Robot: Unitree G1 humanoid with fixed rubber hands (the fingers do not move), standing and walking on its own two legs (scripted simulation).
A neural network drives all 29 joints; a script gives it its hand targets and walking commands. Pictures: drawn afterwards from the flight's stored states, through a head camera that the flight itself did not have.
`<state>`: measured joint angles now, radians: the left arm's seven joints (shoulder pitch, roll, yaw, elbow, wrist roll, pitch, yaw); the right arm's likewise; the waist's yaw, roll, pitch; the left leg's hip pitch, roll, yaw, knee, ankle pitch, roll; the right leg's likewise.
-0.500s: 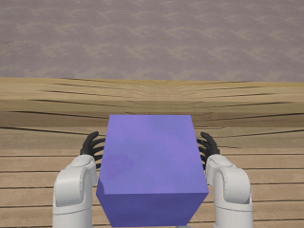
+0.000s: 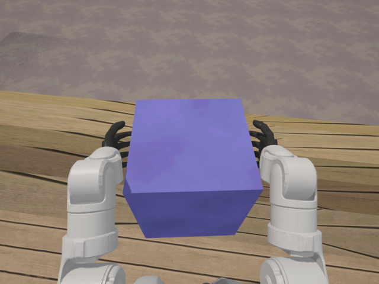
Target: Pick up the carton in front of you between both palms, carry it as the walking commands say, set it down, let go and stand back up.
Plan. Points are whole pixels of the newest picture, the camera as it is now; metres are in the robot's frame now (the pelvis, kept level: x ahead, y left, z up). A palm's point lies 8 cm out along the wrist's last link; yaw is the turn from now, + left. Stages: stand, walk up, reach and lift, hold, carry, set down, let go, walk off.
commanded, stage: carry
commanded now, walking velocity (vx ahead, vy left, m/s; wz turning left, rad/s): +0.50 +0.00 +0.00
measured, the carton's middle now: (189, 173) +0.33 +0.01 +0.03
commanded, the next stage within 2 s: none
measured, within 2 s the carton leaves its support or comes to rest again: neither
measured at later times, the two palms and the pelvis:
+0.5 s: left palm (152, 59) +0.69 +0.13 +0.08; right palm (254, 69) +0.65 -0.16 +0.08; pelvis +0.30 +0.03 +0.00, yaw -2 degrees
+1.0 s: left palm (166, 51) +1.00 +0.13 -0.08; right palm (234, 51) +1.01 -0.17 -0.08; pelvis +0.65 -0.04 -0.18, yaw -1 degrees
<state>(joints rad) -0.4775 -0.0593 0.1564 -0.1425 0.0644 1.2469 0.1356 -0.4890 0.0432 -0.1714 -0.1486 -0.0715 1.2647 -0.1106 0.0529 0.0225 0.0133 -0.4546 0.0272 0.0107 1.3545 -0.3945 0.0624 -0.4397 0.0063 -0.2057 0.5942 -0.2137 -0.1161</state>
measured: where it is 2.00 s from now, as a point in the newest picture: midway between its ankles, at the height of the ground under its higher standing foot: (199, 148)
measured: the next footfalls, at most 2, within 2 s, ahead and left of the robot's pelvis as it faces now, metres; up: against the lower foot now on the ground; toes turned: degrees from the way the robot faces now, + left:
left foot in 0.32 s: +0.35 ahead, +0.09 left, +0.00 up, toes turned +2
right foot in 0.78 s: +0.64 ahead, -0.07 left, -0.14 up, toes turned -4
